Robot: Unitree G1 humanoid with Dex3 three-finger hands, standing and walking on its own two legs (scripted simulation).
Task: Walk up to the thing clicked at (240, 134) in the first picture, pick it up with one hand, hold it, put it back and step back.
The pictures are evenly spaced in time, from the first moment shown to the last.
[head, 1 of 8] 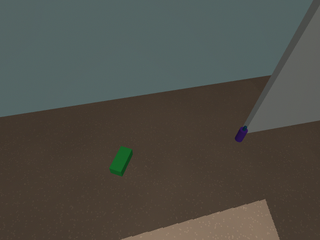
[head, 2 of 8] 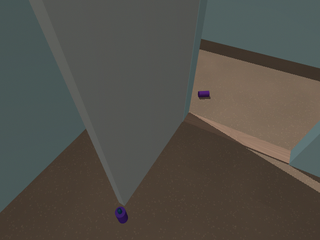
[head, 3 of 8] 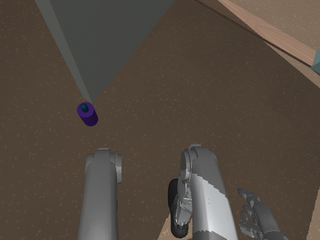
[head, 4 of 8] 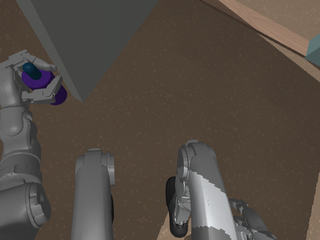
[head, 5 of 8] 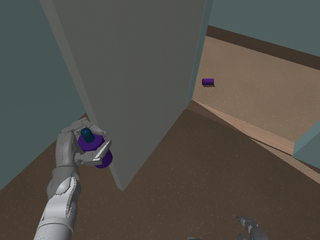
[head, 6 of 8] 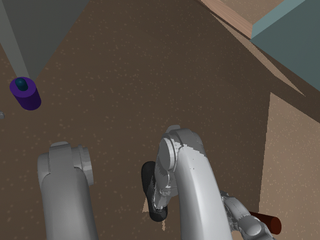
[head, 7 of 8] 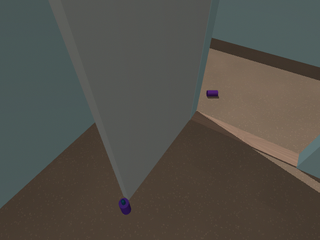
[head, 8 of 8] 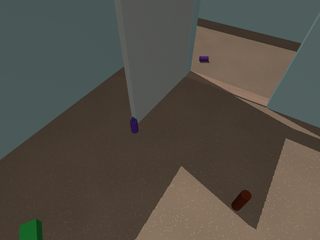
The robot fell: no
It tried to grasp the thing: yes
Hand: left
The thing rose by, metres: 0.69
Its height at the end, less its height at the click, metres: +0.00
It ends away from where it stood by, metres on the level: 0.01
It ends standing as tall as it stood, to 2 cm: yes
